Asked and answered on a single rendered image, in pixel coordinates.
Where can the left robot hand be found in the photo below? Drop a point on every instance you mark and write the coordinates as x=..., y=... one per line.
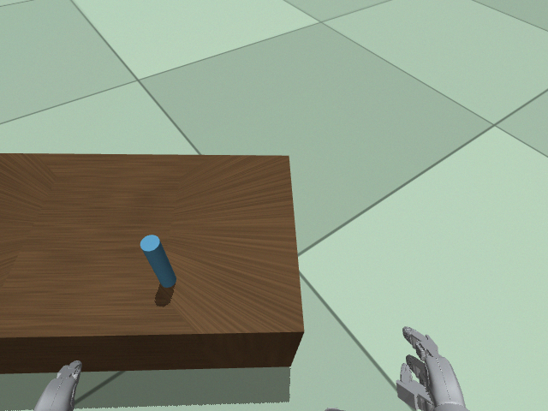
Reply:
x=59, y=393

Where can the can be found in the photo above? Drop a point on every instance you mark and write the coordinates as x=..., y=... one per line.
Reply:
x=155, y=254

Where can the right robot hand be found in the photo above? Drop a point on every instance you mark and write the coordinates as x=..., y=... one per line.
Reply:
x=438, y=383

